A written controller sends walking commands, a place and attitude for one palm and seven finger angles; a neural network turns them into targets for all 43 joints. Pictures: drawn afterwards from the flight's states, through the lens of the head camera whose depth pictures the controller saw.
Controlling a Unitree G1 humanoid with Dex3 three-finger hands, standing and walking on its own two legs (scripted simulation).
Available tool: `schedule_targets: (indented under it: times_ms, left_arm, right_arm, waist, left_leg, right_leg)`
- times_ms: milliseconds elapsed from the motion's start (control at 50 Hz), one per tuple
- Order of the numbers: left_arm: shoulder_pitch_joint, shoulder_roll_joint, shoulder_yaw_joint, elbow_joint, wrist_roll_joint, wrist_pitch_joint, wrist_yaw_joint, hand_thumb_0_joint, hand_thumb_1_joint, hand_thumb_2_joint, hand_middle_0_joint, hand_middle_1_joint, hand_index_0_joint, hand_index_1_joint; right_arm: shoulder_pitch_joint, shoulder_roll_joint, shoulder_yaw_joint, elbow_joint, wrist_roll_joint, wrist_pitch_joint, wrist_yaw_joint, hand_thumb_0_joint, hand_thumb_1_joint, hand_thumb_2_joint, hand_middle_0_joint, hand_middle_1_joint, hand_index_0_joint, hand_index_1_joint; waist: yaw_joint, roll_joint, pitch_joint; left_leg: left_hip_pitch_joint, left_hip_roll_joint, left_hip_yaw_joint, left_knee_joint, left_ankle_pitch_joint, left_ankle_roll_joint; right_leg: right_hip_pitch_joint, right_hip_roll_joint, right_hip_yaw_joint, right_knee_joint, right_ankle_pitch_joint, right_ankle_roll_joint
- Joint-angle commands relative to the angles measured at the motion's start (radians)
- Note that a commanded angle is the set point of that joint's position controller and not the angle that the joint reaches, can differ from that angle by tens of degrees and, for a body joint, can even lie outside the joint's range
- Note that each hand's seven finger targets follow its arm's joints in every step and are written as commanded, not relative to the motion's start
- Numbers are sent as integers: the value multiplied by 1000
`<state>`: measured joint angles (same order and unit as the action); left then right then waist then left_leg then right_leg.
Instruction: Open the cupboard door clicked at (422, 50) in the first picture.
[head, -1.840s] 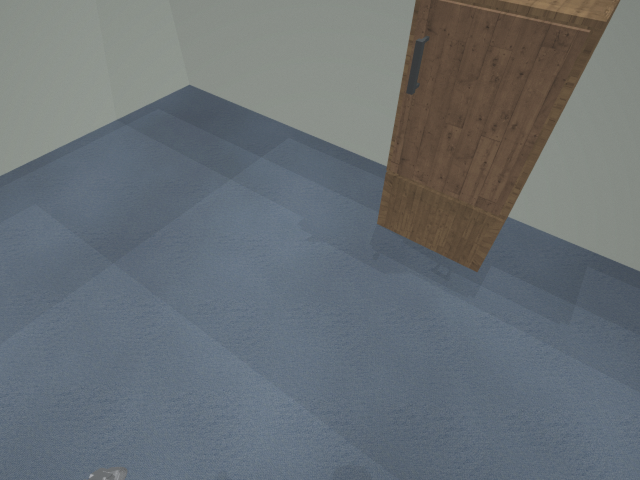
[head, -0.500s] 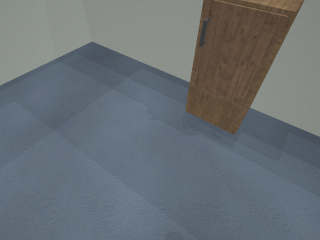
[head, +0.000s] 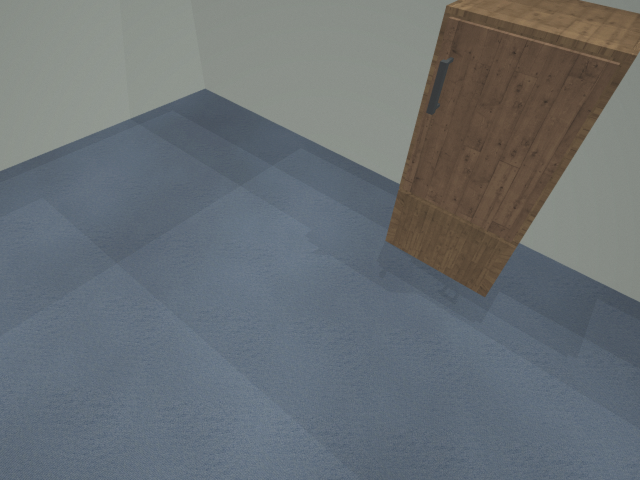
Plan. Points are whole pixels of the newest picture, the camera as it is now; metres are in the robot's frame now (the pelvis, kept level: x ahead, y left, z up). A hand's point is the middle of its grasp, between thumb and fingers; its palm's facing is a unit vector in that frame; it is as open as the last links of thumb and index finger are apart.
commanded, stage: walk to a spot facing it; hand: left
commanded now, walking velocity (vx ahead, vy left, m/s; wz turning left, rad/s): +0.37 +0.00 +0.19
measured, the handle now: (440, 86) +1.17 -0.29 -0.01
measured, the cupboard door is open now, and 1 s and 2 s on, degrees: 0 0 0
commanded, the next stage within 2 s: turn to face it in 0.66 s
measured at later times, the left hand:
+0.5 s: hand (235, 397) +0.28 +0.15 -0.17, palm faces +0.10 -0.98 -0.19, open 7.3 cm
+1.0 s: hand (200, 374) +0.32 +0.22 -0.17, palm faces +0.25 -0.95 -0.18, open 7.4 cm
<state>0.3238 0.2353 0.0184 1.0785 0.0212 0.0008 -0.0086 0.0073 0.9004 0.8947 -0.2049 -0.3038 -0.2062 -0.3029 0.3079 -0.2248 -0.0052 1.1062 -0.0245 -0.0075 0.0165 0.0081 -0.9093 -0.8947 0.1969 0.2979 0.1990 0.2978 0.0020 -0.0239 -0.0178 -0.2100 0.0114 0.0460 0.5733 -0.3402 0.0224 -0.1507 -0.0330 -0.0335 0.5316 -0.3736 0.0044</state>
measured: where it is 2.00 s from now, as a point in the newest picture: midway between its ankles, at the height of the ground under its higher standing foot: (299, 429)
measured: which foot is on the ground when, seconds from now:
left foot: down 0.00-0.38, up 0.40-0.76, down 0.78-1.00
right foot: down 0.00-0.00, up 0.02-0.36, down 0.38-0.78, up 0.80-1.00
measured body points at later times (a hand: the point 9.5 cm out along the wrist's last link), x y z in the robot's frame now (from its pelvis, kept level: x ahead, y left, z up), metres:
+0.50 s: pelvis +0.19 -0.04 -0.01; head +0.21 -0.04 +0.44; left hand +0.28 +0.20 -0.15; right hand +0.13 -0.26 -0.16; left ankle +0.07 +0.08 -0.64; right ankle +0.25 -0.14 -0.73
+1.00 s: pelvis +0.37 +0.04 +0.01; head +0.39 +0.07 +0.46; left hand +0.31 +0.27 -0.16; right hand +0.52 -0.16 -0.12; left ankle +0.38 +0.12 -0.73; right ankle +0.40 -0.09 -0.66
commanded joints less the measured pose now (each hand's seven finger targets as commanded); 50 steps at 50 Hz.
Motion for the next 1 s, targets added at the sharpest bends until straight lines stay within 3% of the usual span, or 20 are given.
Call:
schedule_targets:
  times_ms: [0, 40, 100, 240, 280, 320, 340, 360, 380, 420, 460, 520, 660, 720, 740, 760, 780, 840, 880, 980]
  left_arm:
    - [-188, 81, 21, -144, 6, -33, 12, 0, 900, 900, -200, -300, -200, -300]
    - [-186, 73, 26, -127, 3, -52, -2, 0, 900, 900, -200, -300, -200, -300]
    - [-145, 23, 26, -106, 1, -43, -9, 0, 900, 900, -200, -300, -200, -300]
    - [-262, -26, 31, -147, -5, -44, -19, 0, 900, 900, -200, -300, -200, -300]
    - [-202, -16, 41, -128, -4, -46, -17, 0, 900, 900, -200, -300, -200, -300]
    - [20, 33, 59, -67, 3, -59, -9, 0, 900, 900, -200, -300, -200, -300]
    - [174, 118, 81, -27, 12, -74, 4, 0, 900, 900, -200, -300, -200, -300]
    - [283, 230, 108, -1, 11, -76, 20, 0, 900, 900, -200, -300, -200, -300]
    - [232, 225, 104, -9, -5, -69, 21, 0, 900, 900, -200, -300, -200, -300]
    - [47, 116, 73, -47, 3, -71, 26, 0, 900, 900, -200, -300, -200, -300]
    - [-45, 42, 50, -64, 14, -78, 33, 0, 900, 900, -200, -300, -200, -300]
    - [-57, 38, 46, -61, 14, -81, 30, 0, 900, 900, -200, -300, -200, -300]
    - [-5, 112, 64, -63, 14, -75, 25, 0, 900, 900, -200, -300, -200, -300]
    - [-9, 142, 74, -71, 5, -65, 20, 0, 900, 900, -200, -300, -200, -300]
    - [17, 101, 68, -85, -2, -60, 14, 0, 900, 900, -200, -300, -200, -300]
    - [18, 38, 49, -127, -14, -56, 6, 0, 900, 900, -200, -300, -200, -300]
    - [-24, 53, 40, -131, -7, -49, 20, 0, 900, 900, -200, -300, -200, -300]
    - [5, 24, 34, -57, -3, -37, 16, 0, 900, 900, -200, -300, -200, -300]
    - [57, -8, 29, -26, -4, -13, 19, 0, 900, 900, -200, -300, -200, -300]
    - [28, -27, 47, -53, 1, 29, 15, 0, 900, 900, -200, -300, -200, -300]
  right_arm:
    - [294, -183, -53, 25, -2, -40, -35, 0, -900, -900, 200, 300, 200, 300]
    - [253, -119, -41, 11, 6, -58, -43, 0, -900, -900, 200, 300, 200, 300]
    - [225, -83, -38, 15, 7, -77, -52, 0, -900, -900, 200, 300, 200, 300]
    - [256, -48, -46, 58, 0, -79, -55, 0, -900, -900, 200, 300, 200, 300]
    - [228, -66, -51, 60, 2, -76, -56, 0, -900, -900, 200, 300, 200, 300]
    - [206, -69, -55, 55, 8, -73, -52, 0, -900, -900, 200, 300, 200, 300]
    - [214, -43, -53, 35, 16, -74, -40, 0, -900, -900, 200, 300, 200, 300]
    - [247, 29, -43, -2, 26, -80, -35, 0, -900, -900, 200, 300, 200, 300]
    - [168, 10, -52, -19, 22, -69, -32, 0, -900, -900, 200, 300, 200, 300]
    - [59, 30, -57, -50, 5, -56, -16, 0, -900, -900, 200, 300, 200, 300]
    - [98, 66, -56, -34, -2, -28, -9, 0, -900, -900, 200, 300, 200, 300]
    - [88, 68, -59, -57, -1, -2, 2, 0, -900, -900, 200, 300, 200, 300]
    - [-115, 24, -57, -175, 1, -20, 35, 0, -900, -900, 200, 300, 200, 300]
    - [-4, -48, -72, -162, -7, -28, 27, 0, -900, -900, 200, 300, 200, 300]
    - [119, -141, -95, -136, -15, -35, 15, 0, -900, -900, 200, 300, 200, 300]
    - [207, -245, -111, -119, -12, -40, -4, 0, -900, -900, 200, 300, 200, 300]
    - [193, -231, -95, -99, 0, -35, -24, 0, -900, -900, 200, 300, 200, 300]
    - [-14, -106, -54, -137, 2, -57, -42, 0, -900, -900, 200, 300, 200, 300]
    - [-48, -82, -42, -127, 4, -64, -44, 0, -900, -900, 200, 300, 200, 300]
    - [-77, -76, -62, -121, 1, -42, -49, 0, -900, -900, 200, 300, 200, 300]
  waist:
    - [-118, 257, 215]
    - [-83, 102, 174]
    - [-44, 134, 120]
    - [-56, 150, 154]
    - [-15, 139, 145]
    - [89, 82, 43]
    - [147, -51, -63]
    - [148, -275, -182]
    - [141, -167, -114]
    - [70, -102, 79]
    - [-10, -43, 104]
    - [-42, -101, 113]
    - [1, -79, 115]
    - [-71, -10, 46]
    - [-116, 207, -54]
    - [-129, 460, -89]
    - [-129, 300, -122]
    - [-32, 109, -10]
    - [3, 118, -12]
    - [7, 109, 38]
  left_leg:
    - [222, 362, -593, -422, -35, 199]
    - [276, 338, -476, -366, 234, 221]
    - [253, 264, -292, -353, 395, 192]
    - [155, 213, -166, -357, 440, 147]
    - [103, 214, -140, -295, 530, 134]
    - [41, 158, -91, -19, 616, 88]
    - [-147, 97, -47, 261, 421, 49]
    - [-364, -34, -9, 618, -170, 18]
    - [-396, 20, -74, 768, -208, 38]
    - [-445, 107, -80, 813, -61, 34]
    - [-353, 139, -73, 719, -6, 11]
    - [-303, 141, -18, 537, 44, -21]
    - [-230, 106, 79, 160, 87, -14]
    - [32, 39, 136, -2, 118, 1]
    - [243, 135, -46, -105, 162, 48]
    - [364, 418, -447, -243, 412, 163]
    - [343, 454, -438, -266, 465, 191]
    - [152, 375, -144, -248, 620, 135]
    - [78, 329, -8, -265, 716, 103]
    - [50, 341, 92, -279, 597, 124]
  right_leg:
    - [-588, 0, -3, 492, -175, -18]
    - [-625, -70, 32, 565, -73, -15]
    - [-544, -90, 0, 521, 6, 11]
    - [-359, -50, -93, 167, 123, 0]
    - [-216, -19, -110, 129, 157, -18]
    - [75, 8, -117, 34, 197, -36]
    - [329, -152, 65, -22, 123, -90]
    - [457, -466, 534, -188, 76, -193]
    - [306, -492, 584, -291, -142, -226]
    - [-2, -433, 443, -343, -271, -180]
    - [-164, -369, 192, -344, -112, -130]
    - [-228, -314, 3, -361, 7, -106]
    - [-78, -325, -101, -271, 172, -94]
    - [-84, -285, -199, 5, 370, -52]
    - [-202, -192, -236, 305, 299, -2]
    - [-453, -32, -207, 626, -248, 55]
    - [-476, -55, -54, 728, -246, 26]
    - [-446, -125, 10, 720, -52, 31]
    - [-337, -109, 15, 636, -1, 38]
    - [-315, -83, -23, 456, 29, 45]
